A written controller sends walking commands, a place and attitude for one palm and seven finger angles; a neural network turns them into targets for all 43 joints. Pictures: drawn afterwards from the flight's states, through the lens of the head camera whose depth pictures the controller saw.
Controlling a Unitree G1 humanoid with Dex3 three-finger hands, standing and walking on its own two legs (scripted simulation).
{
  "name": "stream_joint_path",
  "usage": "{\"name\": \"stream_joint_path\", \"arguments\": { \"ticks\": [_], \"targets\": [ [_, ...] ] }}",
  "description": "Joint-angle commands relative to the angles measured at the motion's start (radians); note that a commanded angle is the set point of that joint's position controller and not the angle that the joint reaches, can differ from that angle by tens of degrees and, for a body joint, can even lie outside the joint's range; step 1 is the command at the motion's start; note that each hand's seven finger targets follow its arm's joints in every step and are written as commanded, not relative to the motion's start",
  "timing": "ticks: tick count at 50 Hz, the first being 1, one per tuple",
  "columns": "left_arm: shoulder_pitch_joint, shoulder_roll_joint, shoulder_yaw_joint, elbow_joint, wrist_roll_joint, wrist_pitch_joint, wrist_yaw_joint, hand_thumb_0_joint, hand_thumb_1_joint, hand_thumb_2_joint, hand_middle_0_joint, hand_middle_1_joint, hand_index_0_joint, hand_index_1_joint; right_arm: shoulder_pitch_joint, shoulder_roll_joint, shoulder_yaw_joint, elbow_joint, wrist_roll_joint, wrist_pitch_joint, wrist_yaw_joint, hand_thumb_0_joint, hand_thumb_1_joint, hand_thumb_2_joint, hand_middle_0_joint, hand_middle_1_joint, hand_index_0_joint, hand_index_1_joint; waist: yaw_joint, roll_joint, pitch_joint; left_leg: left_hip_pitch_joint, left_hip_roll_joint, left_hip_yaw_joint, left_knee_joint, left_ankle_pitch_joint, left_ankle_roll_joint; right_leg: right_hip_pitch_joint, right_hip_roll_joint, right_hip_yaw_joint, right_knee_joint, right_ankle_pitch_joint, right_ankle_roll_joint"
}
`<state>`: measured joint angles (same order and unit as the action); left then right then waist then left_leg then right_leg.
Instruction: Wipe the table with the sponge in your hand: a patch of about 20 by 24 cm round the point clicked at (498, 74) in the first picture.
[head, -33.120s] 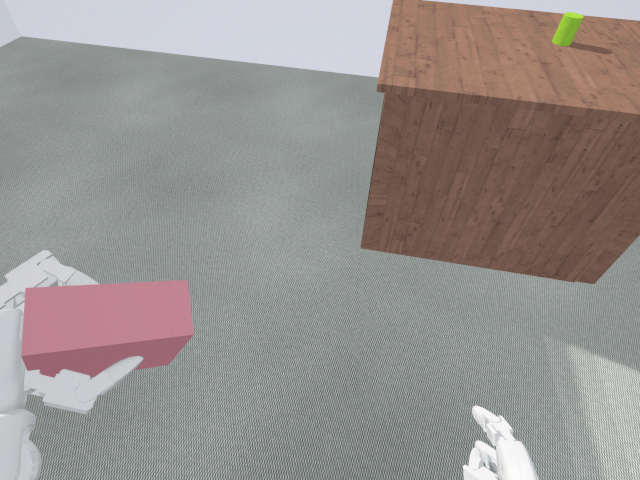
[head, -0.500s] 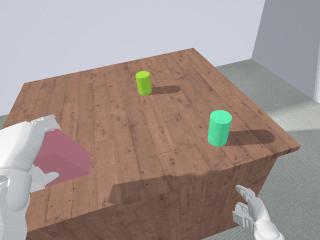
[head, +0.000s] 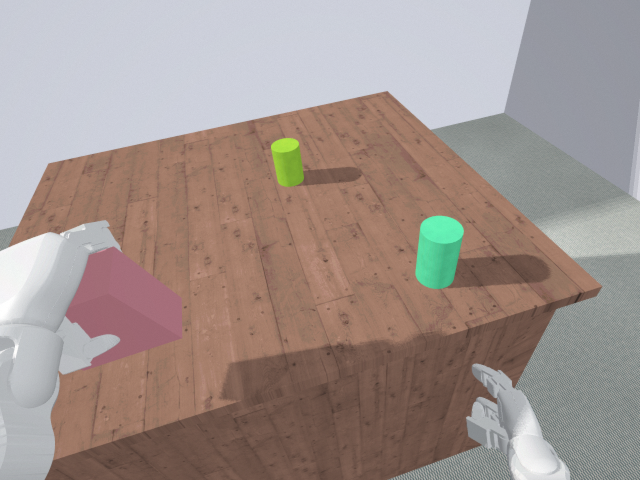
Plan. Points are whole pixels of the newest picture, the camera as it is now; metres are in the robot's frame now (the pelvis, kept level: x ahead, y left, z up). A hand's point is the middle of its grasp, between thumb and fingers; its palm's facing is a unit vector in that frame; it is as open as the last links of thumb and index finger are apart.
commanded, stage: bring the sponge back beside the body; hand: left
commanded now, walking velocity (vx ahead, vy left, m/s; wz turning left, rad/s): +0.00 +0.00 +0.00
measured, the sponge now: (110, 321) +0.21 +0.28 +0.15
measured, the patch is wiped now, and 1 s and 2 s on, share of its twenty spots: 1.00 1.00 1.00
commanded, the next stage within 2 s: step back with the hand held close in 1.48 s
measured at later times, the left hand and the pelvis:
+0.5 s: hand (85, 304) +0.20 +0.28 +0.18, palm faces +0.25 -0.15 -0.96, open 9.3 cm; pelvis +0.00 +0.01 +0.00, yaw +0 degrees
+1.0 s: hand (94, 308) +0.20 +0.28 +0.18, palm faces +0.24 -0.15 -0.96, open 9.3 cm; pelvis +0.00 +0.00 +0.00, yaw +0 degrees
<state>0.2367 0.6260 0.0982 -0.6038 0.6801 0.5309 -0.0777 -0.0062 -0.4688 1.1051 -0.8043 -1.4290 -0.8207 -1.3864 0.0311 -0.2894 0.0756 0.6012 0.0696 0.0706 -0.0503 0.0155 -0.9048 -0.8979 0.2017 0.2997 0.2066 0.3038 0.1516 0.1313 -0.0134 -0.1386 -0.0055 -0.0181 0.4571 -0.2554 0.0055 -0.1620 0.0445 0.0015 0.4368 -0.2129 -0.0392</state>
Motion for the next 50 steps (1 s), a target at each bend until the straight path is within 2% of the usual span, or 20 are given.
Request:
{"name": "stream_joint_path", "arguments": {
  "ticks": [1, 4, 5, 7, 9, 13, 14, 17, 19, 22, 23, 24, 27, 29, 30, 33, 34, 37, 39, 50],
  "targets": [
    [-0.255, 0.227, 0.148, -0.127, 0.066, -0.018, 0.051, 0.0, 0.1, 1.3, -1.2, -1.6, -1.2, -1.6, -0.26, -0.07, -0.028, -0.2, -0.003, -0.07, -0.009, 0.0, -0.9, -0.9, 0.2, 0.3, 0.2, 0.3, 0.005, -0.075, -0.127, -0.008, -0.014, -0.049, -0.057, 0.166, 0.024, 0.036, -0.023, 0.106, -0.095, 0.025, -0.026],
    [-0.273, 0.266, 0.176, -0.173, 0.074, -0.024, 0.054, 0.0, 0.1, 1.3, -1.2, -1.6, -1.2, -1.6, -0.3, -0.073, -0.029, -0.206, 0.0, -0.077, -0.008, 0.0, -0.9, -0.9, 0.2, 0.3, 0.2, 0.3, 0.012, -0.019, -0.162, 0.01, -0.015, -0.061, -0.065, 0.159, 0.022, 0.062, -0.015, 0.145, -0.094, 0.032, -0.039],
    [-0.288, 0.245, 0.156, -0.168, 0.077, -0.022, 0.056, 0.0, 0.1, 1.3, -1.2, -1.6, -1.2, -1.6, -0.274, -0.069, -0.027, -0.212, -0.005, -0.076, -0.01, 0.0, -0.9, -0.9, 0.2, 0.3, 0.2, 0.3, 0.02, -0.018, -0.179, 0.0, -0.02, -0.054, -0.058, 0.184, 0.025, 0.081, -0.025, 0.111, -0.081, 0.054, -0.036],
    [-0.245, 0.213, 0.132, -0.103, 0.071, -0.018, 0.053, 0.0, 0.1, 1.3, -1.2, -1.6, -1.2, -1.6, -0.259, -0.072, -0.031, -0.195, -0.005, -0.07, -0.009, 0.0, -0.9, -0.9, 0.2, 0.3, 0.2, 0.3, 0.01, -0.066, -0.142, 0.004, -0.016, -0.051, -0.062, 0.185, 0.024, 0.063, -0.024, 0.103, -0.095, 0.06, -0.03],
    [-0.276, 0.243, 0.155, -0.146, 0.073, -0.019, 0.05, 0.0, 0.1, 1.3, -1.2, -1.6, -1.2, -1.6, -0.301, -0.072, -0.028, -0.202, 0.003, -0.076, -0.006, 0.0, -0.9, -0.9, 0.2, 0.3, 0.2, 0.3, 0.006, -0.023, -0.145, 0.01, -0.012, -0.061, -0.072, 0.163, 0.021, 0.057, -0.012, 0.135, -0.098, 0.036, -0.038],
    [-0.168, 0.229, 0.162, -0.138, 0.062, -0.015, 0.046, 0.0, 0.1, 1.3, -1.2, -1.6, -1.2, -1.6, -0.263, -0.075, -0.034, -0.199, -0.005, -0.058, 0.001, 0.0, -0.9, -0.9, 0.2, 0.3, 0.2, 0.3, 0.02, -0.076, -0.166, -0.001, -0.013, -0.053, -0.059, 0.215, 0.024, 0.088, -0.025, 0.103, -0.079, 0.112, -0.029],
    [-0.168, 0.247, 0.182, -0.164, 0.061, -0.014, 0.045, 0.0, 0.1, 1.3, -1.2, -1.6, -1.2, -1.6, -0.305, -0.073, -0.029, -0.206, -0.001, -0.067, 0.004, 0.0, -0.9, -0.9, 0.2, 0.3, 0.2, 0.3, 0.017, -0.041, -0.164, -0.001, -0.011, -0.06, -0.063, 0.2, 0.021, 0.085, -0.014, 0.133, -0.081, 0.097, -0.037],
    [-0.153, 0.207, 0.15, -0.145, 0.057, -0.013, 0.044, 0.0, 0.1, 1.3, -1.2, -1.6, -1.2, -1.6, -0.269, -0.073, -0.029, -0.2, -0.006, -0.055, 0.007, 0.0, -0.9, -0.9, 0.2, 0.3, 0.2, 0.3, 0.014, -0.063, -0.136, -0.013, -0.008, -0.052, -0.061, 0.212, 0.022, 0.07, -0.022, 0.091, -0.082, 0.102, -0.028],
    [-0.174, 0.249, 0.184, -0.215, 0.066, -0.018, 0.049, 0.0, 0.1, 1.3, -1.2, -1.6, -1.2, -1.6, -0.307, -0.074, -0.031, -0.211, -0.001, -0.065, 0.008, 0.0, -0.9, -0.9, 0.2, 0.3, 0.2, 0.3, 0.013, -0.027, -0.159, 0.003, -0.008, -0.063, -0.061, 0.212, 0.023, 0.075, -0.009, 0.127, -0.075, 0.104, -0.037],
    [-0.17, 0.195, 0.132, -0.158, 0.065, -0.018, 0.051, 0.0, 0.1, 1.3, -1.2, -1.6, -1.2, -1.6, -0.261, -0.073, -0.031, -0.202, -0.007, -0.059, 0.005, 0.0, -0.9, -0.9, 0.2, 0.3, 0.2, 0.3, 0.009, -0.057, -0.123, -0.004, -0.006, -0.054, -0.068, 0.206, 0.024, 0.058, -0.019, 0.081, -0.088, 0.081, -0.028],
    [-0.182, 0.219, 0.149, -0.152, 0.071, -0.019, 0.054, 0.0, 0.1, 1.3, -1.2, -1.6, -1.2, -1.6, -0.253, -0.076, -0.034, -0.198, -0.006, -0.057, 0.002, 0.0, -0.9, -0.9, 0.2, 0.3, 0.2, 0.3, 0.009, -0.068, -0.121, -0.005, -0.005, -0.056, -0.07, 0.197, 0.025, 0.054, -0.018, 0.089, -0.089, 0.067, -0.029],
    [-0.217, 0.226, 0.152, -0.187, 0.075, -0.021, 0.053, 0.0, 0.1, 1.3, -1.2, -1.6, -1.2, -1.6, -0.297, -0.072, -0.03, -0.209, 0.001, -0.069, 0.002, 0.0, -0.9, -0.9, 0.2, 0.3, 0.2, 0.3, 0.002, -0.02, -0.118, 0.003, -0.004, -0.063, -0.077, 0.175, 0.023, 0.048, -0.006, 0.118, -0.092, 0.047, -0.037],
    [-0.194, 0.185, 0.117, -0.123, 0.08, -0.021, 0.057, 0.0, 0.1, 1.3, -1.2, -1.6, -1.2, -1.6, -0.25, -0.074, -0.034, -0.197, -0.006, -0.062, -0.001, 0.0, -0.9, -0.9, 0.2, 0.3, 0.2, 0.3, 0.006, -0.064, -0.114, 0.003, -0.006, -0.056, -0.078, 0.19, 0.024, 0.054, -0.015, 0.083, -0.095, 0.056, -0.032],
    [-0.227, 0.217, 0.139, -0.198, 0.086, -0.026, 0.058, 0.0, 0.1, 1.3, -1.2, -1.6, -1.2, -1.6, -0.298, -0.07, -0.033, -0.212, 0.001, -0.072, 0.001, 0.0, -0.9, -0.9, 0.2, 0.3, 0.2, 0.3, 0.007, -0.008, -0.152, 0.014, -0.006, -0.064, -0.083, 0.18, 0.022, 0.074, -0.004, 0.118, -0.086, 0.053, -0.04],
    [-0.224, 0.199, 0.125, -0.204, 0.087, -0.027, 0.06, 0.0, 0.1, 1.3, -1.2, -1.6, -1.2, -1.6, -0.272, -0.065, -0.031, -0.221, -0.008, -0.074, 0.001, 0.0, -0.9, -0.9, 0.2, 0.3, 0.2, 0.3, 0.023, -0.022, -0.184, 0.003, -0.013, -0.061, -0.075, 0.207, 0.027, 0.103, -0.015, 0.087, -0.071, 0.082, -0.038],
    [-0.167, 0.185, 0.119, -0.159, 0.082, -0.023, 0.057, 0.0, 0.1, 1.3, -1.2, -1.6, -1.2, -1.6, -0.255, -0.072, -0.037, -0.203, -0.006, -0.058, 0.004, 0.0, -0.9, -0.9, 0.2, 0.3, 0.2, 0.3, 0.012, -0.063, -0.142, 0.009, -0.007, -0.054, -0.077, 0.209, 0.025, 0.075, -0.015, 0.086, -0.087, 0.084, -0.032],
    [-0.183, 0.205, 0.14, -0.197, 0.085, -0.023, 0.058, 0.0, 0.1, 1.3, -1.2, -1.6, -1.2, -1.6, -0.296, -0.069, -0.032, -0.21, -0.002, -0.068, 0.006, 0.0, -0.9, -0.9, 0.2, 0.3, 0.2, 0.3, 0.009, -0.023, -0.149, 0.014, -0.003, -0.061, -0.083, 0.191, 0.023, 0.077, -0.002, 0.117, -0.087, 0.07, -0.04],
    [-0.149, 0.178, 0.121, -0.138, 0.081, -0.019, 0.062, 0.0, 0.1, 1.3, -1.2, -1.6, -1.2, -1.6, -0.256, -0.07, -0.033, -0.201, -0.008, -0.056, 0.007, 0.0, -0.9, -0.9, 0.2, 0.3, 0.2, 0.3, 0.012, -0.067, -0.122, -0.005, -0.006, -0.052, -0.079, 0.203, 0.023, 0.069, -0.012, 0.082, -0.09, 0.075, -0.033],
    [-0.181, 0.216, 0.152, -0.196, 0.087, -0.022, 0.064, 0.0, 0.1, 1.3, -1.2, -1.6, -1.2, -1.6, -0.293, -0.07, -0.032, -0.211, -0.003, -0.061, 0.009, 0.0, -0.9, -0.9, 0.2, 0.3, 0.2, 0.3, 0.01, -0.038, -0.143, 0.006, -0.004, -0.061, -0.081, 0.194, 0.023, 0.078, -0.001, 0.121, -0.086, 0.071, -0.041],
    [-0.182, 0.184, 0.114, -0.164, 0.092, -0.021, 0.06, 0.0, 0.1, 1.3, -1.2, -1.6, -1.2, -1.6, -0.267, -0.069, -0.03, -0.213, -0.008, -0.066, 0.007, 0.0, -0.9, -0.9, 0.2, 0.3, 0.2, 0.3, 0.012, -0.047, -0.15, -0.004, -0.017, -0.05, -0.057, 0.206, 0.03, 0.075, -0.015, 0.097, -0.086, 0.083, -0.033]
  ]
}}
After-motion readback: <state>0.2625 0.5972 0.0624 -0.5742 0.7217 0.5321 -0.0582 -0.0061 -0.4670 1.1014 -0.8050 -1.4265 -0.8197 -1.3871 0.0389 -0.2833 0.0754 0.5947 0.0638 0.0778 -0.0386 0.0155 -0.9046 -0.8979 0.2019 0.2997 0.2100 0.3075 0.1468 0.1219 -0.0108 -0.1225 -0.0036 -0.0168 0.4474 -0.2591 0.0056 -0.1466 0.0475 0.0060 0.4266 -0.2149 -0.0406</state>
